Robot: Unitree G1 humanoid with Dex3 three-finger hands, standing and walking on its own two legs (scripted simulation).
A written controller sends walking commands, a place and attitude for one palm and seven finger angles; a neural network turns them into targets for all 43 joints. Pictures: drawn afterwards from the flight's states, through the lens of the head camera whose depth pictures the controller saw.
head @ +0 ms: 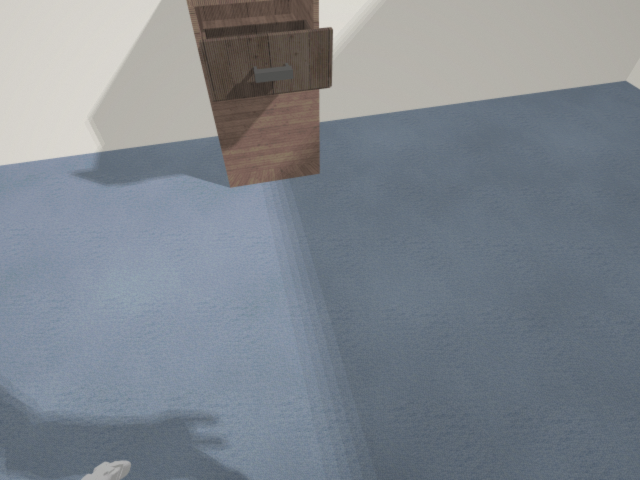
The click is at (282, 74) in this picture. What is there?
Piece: drawer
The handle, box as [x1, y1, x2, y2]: [253, 63, 292, 82]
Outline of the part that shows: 291,66 289,66 287,63 285,63 285,65 281,67 257,69 256,66 253,67 256,82 292,78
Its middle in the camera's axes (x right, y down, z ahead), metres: -0.15 -0.51 +1.18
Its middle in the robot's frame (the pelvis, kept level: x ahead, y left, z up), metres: +1.22 +0.22 -0.07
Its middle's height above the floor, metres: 0.70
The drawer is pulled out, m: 0.29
